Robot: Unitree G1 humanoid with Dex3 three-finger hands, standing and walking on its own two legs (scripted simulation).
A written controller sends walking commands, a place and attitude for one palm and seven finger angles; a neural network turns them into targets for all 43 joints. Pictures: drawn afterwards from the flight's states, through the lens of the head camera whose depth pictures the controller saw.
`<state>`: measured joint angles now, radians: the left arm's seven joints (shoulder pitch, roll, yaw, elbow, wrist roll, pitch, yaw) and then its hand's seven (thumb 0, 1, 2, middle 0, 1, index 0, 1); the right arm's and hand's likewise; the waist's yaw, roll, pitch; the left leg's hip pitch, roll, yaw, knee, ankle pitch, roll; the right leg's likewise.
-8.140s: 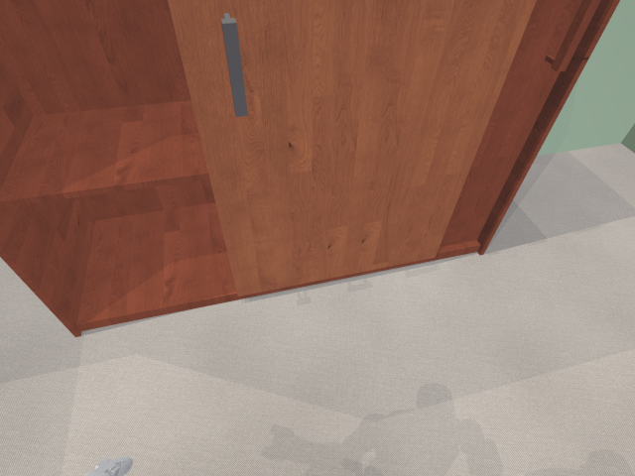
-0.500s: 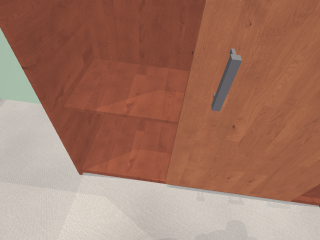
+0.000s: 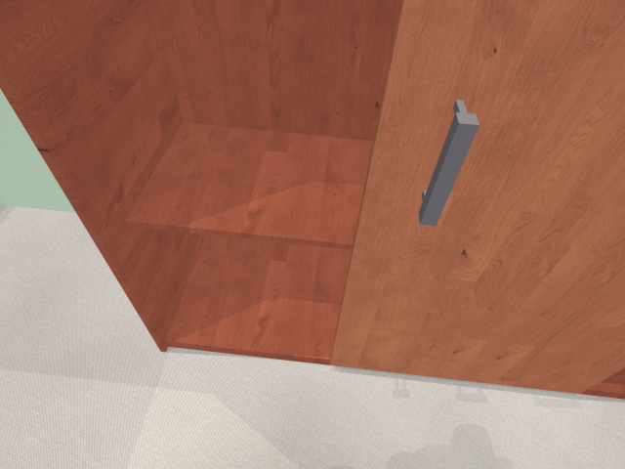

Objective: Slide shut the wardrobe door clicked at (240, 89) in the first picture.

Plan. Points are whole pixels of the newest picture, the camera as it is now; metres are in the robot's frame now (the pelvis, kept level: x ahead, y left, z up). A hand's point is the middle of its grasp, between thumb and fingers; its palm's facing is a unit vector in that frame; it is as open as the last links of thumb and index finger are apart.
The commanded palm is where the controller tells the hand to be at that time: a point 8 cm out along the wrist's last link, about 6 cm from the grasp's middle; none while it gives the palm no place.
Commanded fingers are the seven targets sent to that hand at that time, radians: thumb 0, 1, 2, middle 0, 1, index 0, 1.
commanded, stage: come to a stop and stand still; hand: right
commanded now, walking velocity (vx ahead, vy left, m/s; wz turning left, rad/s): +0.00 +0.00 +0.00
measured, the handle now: (442, 166) +0.51 -0.16 +0.13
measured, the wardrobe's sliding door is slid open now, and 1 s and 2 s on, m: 0.55 0.55 0.55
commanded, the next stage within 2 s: look again from close up in 0.20 s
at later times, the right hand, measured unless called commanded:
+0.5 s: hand out of the picture +0.01 -0.17 -0.17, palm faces +0.04 +0.98 -0.20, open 7.3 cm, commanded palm none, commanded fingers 0.00 -0.90 -0.90 0.20 0.30 0.20 0.30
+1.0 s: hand out of the picture +0.00 -0.16 -0.17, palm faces +0.05 +0.98 -0.19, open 7.3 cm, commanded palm none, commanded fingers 0.00 -0.90 -0.90 0.20 0.30 0.20 0.30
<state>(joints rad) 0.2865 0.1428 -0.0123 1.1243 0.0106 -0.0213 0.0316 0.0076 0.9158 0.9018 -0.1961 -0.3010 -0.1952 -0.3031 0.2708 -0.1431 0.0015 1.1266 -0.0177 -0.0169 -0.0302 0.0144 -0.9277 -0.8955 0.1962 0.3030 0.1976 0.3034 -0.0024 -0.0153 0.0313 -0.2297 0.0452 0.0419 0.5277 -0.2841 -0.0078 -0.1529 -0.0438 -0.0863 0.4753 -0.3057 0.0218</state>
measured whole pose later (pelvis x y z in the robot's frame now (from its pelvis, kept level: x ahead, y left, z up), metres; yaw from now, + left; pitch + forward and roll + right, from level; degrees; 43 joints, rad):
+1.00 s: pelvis +0.01 +0.00 +0.00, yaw -1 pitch -1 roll +0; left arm 0.29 0.13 -0.01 1.14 0.01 -0.02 0.03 0.00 0.91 0.90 -0.20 -0.30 -0.19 -0.30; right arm 0.28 -0.14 -0.01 1.13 -0.02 -0.02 -0.03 0.01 -0.92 -0.90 0.19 0.30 0.20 0.30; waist -0.01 0.00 0.04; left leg -0.19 0.04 0.06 0.50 -0.29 0.00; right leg -0.13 -0.05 -0.07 0.45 -0.31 0.03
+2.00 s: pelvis -0.05 -0.01 -0.04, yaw -3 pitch +5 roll +1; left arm 0.33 0.24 -0.04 0.60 -0.04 -0.29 0.06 0.01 0.90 0.90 -0.20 -0.30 -0.20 -0.30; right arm 0.29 -0.28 -0.27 -0.01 0.31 -0.23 0.29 0.01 -0.08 -0.54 0.26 0.84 0.26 0.84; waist 0.01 -0.04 -0.06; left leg -0.54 0.06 0.09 0.81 -0.35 -0.01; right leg -0.53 -0.05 -0.02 0.85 -0.40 0.01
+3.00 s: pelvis -0.02 +0.00 +0.00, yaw -3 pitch -1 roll +0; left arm 0.26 0.29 -0.06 0.63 -0.07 -0.29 0.10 0.01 0.90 0.90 -0.20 -0.30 -0.20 -0.30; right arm -0.06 -0.41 -0.49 0.20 0.34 0.01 0.46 -0.01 0.50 -0.30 0.30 1.20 0.30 1.20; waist -0.04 -0.06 -0.02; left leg -0.23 0.04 0.09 0.50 -0.25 -0.01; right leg -0.20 -0.05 -0.04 0.52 -0.29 0.01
